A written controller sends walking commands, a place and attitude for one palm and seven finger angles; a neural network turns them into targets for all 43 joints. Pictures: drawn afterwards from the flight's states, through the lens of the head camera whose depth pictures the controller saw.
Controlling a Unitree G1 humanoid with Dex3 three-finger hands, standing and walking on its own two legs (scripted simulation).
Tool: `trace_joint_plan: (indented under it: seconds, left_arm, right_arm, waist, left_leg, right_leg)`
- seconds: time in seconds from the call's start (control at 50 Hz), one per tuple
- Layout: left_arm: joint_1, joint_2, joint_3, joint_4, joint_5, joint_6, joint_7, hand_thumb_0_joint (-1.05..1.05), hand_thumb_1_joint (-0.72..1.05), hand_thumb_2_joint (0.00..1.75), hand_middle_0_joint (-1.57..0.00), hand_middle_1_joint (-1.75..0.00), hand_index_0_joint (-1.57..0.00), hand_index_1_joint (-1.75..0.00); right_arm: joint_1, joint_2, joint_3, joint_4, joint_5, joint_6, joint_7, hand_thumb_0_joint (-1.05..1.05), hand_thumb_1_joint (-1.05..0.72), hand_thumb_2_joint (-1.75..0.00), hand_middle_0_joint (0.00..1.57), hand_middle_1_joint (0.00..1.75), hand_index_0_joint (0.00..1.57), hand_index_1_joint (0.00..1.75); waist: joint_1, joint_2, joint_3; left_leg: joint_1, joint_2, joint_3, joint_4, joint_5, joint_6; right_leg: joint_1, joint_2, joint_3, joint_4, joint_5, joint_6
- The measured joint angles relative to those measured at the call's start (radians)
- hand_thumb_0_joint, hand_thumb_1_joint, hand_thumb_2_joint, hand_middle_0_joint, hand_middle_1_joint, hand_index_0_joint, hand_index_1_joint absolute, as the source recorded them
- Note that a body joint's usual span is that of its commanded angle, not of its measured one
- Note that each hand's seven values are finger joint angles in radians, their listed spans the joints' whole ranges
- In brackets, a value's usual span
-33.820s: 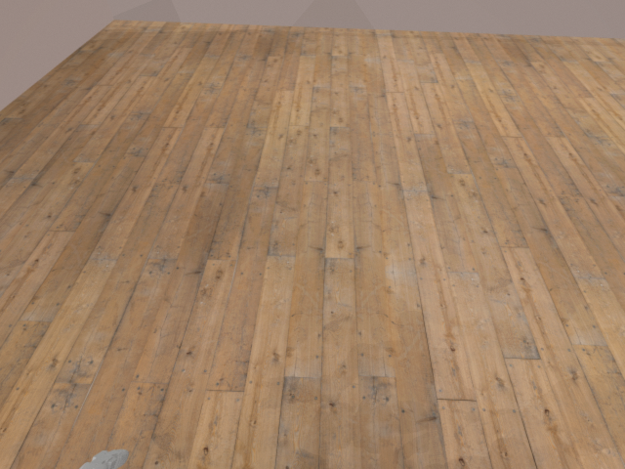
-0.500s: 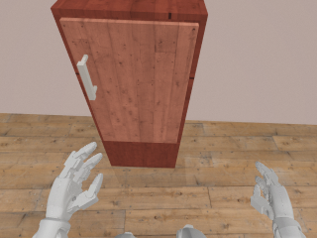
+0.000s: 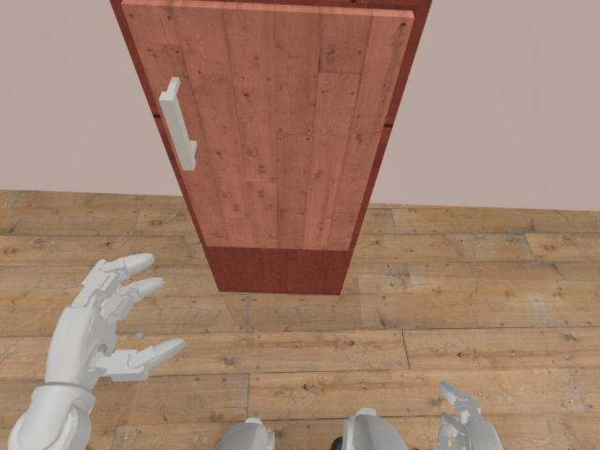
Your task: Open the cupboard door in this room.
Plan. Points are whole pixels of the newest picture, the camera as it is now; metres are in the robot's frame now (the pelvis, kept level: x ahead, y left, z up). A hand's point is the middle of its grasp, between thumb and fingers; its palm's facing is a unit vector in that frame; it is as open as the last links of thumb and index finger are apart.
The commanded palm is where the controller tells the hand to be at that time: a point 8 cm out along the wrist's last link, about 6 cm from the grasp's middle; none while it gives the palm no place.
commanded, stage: raise the hand with hooked fingers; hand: left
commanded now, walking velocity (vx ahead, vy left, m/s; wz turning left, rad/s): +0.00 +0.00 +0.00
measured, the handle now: (182, 126) +0.57 +0.22 +0.07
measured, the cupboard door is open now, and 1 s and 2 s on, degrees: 0 0 0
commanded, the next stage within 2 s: move the hooked fingers beside the handle in 1.22 s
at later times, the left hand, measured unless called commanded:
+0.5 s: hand (93, 291) +0.28 +0.26 +0.07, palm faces +0.05 -1.00 -0.06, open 13.8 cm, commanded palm +0.26 +0.31 +0.08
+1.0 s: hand (96, 263) +0.31 +0.26 +0.08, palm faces +0.04 -1.00 -0.04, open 14.0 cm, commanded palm +0.28 +0.31 +0.09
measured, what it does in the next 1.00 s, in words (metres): stands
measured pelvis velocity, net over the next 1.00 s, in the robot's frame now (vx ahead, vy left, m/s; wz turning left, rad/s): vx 0.02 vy -0.01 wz -0.01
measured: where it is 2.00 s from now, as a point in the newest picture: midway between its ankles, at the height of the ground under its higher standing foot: outside the picture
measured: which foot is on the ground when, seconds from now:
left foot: down 0.00-1.00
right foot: down 0.00-1.00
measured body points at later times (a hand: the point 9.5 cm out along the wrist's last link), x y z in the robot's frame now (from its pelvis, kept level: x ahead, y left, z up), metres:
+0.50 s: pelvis +0.02 +0.01 +0.02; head +0.08 +0.02 +0.46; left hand +0.27 +0.31 +0.08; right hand +0.20 -0.22 -0.06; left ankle -0.01 +0.08 -0.67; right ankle +0.06 -0.12 -0.67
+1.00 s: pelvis +0.02 -0.01 +0.03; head +0.08 +0.00 +0.47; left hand +0.30 +0.31 +0.09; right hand +0.16 -0.27 -0.06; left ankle -0.01 +0.08 -0.67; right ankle +0.06 -0.12 -0.67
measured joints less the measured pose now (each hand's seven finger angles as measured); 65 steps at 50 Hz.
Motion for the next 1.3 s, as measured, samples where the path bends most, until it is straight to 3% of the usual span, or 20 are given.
trace_joint_plan:
  seconds: [0.08,0.2,0.5,0.86,1.0,1.3]
  left_arm:
    - [-0.003,0.009,0.018,0.013,0.001,-0.035,0.0,0.0,-0.02,0.51,-0.27,-0.89,-0.26,-0.9]
    - [-0.026,0.03,0.041,0.047,-0.011,-0.034,-0.033,0.0,-0.16,0.45,-0.28,-0.98,-0.27,-0.99]
    - [-0.184,0.092,0.123,0.188,-0.044,0.02,-0.132,-0.01,-0.46,0.32,-0.3,-1.17,-0.29,-1.17]
    - [-0.347,0.161,0.223,0.413,-0.079,0.022,-0.248,-0.01,-0.5,0.31,-0.3,-1.2,-0.3,-1.2]
    - [-0.326,0.14,0.222,0.404,-0.065,0.001,-0.23,-0.01,-0.5,0.3,-0.3,-1.2,-0.3,-1.2]
    - [-0.341,0.135,0.218,0.427,-0.067,-0.011,-0.237,-0.01,-0.5,0.3,-0.3,-1.2,-0.3,-1.2]
  right_arm:
    - [0.007,-0.044,-0.026,-0.002,0.001,-0.006,-0.002,0.02,-0.9,-0.89,0.2,0.3,0.2,0.3]
    - [-0.02,-0.075,-0.049,-0.012,0.007,-0.008,-0.009,0.01,-0.9,-0.89,0.2,0.3,0.2,0.3]
    - [-0.061,-0.037,0.004,-0.019,0.008,0.006,-0.007,0.01,-0.9,-0.89,0.2,0.3,0.2,0.3]
    - [-0.007,-0.081,-0.007,0.02,0.011,0.027,-0.014,0.01,-0.9,-0.89,0.2,0.3,0.2,0.3]
    - [0.0,-0.085,-0.018,0.012,0.008,0.029,-0.012,0.01,-0.9,-0.89,0.2,0.3,0.2,0.3]
    - [-0.026,-0.063,0.0,0.012,0.009,0.026,-0.019,0.01,-0.9,-0.89,0.2,0.3,0.2,0.3]
  waist:
    - [-0.002,-0.005,-0.003]
    - [0.003,-0.012,-0.001]
    - [0.029,0.0,0.007]
    - [0.007,0.0,0.027]
    - [-0.001,-0.008,0.031]
    - [0.011,-0.002,0.033]
  left_leg:
    - [0.009,-0.004,0.003,-0.01,-0.002,0.006]
    - [0.036,-0.005,0.0,-0.024,-0.006,0.008]
    - [0.112,-0.002,-0.016,-0.093,0.013,0.001]
    - [0.167,0.007,-0.006,-0.171,0.05,-0.013]
    - [0.175,0.01,0.0,-0.183,0.056,-0.018]
    - [0.177,0.011,-0.005,-0.182,0.056,-0.023]
  right_leg:
    - [0.009,-0.003,0.004,-0.009,-0.002,0.007]
    - [0.039,-0.002,0.002,-0.028,-0.004,0.012]
    - [0.123,0.005,-0.013,-0.101,0.01,0.009]
    - [0.165,0.018,-0.003,-0.16,0.039,-0.007]
    - [0.166,0.023,0.003,-0.164,0.043,-0.012]
    - [0.169,0.024,-0.001,-0.16,0.039,-0.016]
